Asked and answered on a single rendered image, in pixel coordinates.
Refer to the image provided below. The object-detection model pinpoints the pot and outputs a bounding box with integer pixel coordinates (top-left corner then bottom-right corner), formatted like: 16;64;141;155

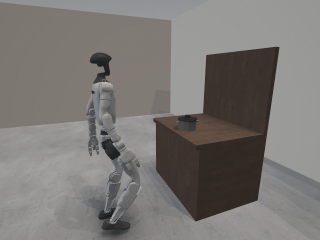
175;120;199;132

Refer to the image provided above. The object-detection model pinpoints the robot right forearm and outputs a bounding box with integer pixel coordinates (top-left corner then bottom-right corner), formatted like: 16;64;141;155
102;114;127;152

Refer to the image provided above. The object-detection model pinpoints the left robot hand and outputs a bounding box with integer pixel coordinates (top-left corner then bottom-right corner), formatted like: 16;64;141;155
87;137;99;156

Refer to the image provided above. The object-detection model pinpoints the table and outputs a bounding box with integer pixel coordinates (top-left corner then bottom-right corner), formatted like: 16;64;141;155
153;47;280;221

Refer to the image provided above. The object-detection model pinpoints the right robot upper arm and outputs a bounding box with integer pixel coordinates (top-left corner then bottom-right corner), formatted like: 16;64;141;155
98;82;114;123

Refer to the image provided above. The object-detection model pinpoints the lid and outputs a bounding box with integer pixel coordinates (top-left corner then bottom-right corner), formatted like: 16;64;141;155
178;116;197;122

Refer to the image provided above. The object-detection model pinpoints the left robot upper arm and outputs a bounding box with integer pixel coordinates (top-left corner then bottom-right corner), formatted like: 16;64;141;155
86;94;95;116

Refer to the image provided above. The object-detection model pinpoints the right robot hand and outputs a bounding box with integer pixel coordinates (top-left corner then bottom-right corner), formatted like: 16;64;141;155
120;148;140;173

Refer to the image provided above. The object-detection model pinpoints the robot right thigh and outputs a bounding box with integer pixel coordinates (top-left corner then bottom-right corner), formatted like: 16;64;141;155
105;140;140;188

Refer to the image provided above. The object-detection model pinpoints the robot left forearm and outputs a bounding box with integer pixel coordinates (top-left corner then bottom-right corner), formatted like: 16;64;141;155
86;113;97;138

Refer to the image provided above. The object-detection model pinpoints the left robot shin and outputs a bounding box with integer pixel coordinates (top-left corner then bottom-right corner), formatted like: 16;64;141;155
104;175;123;213

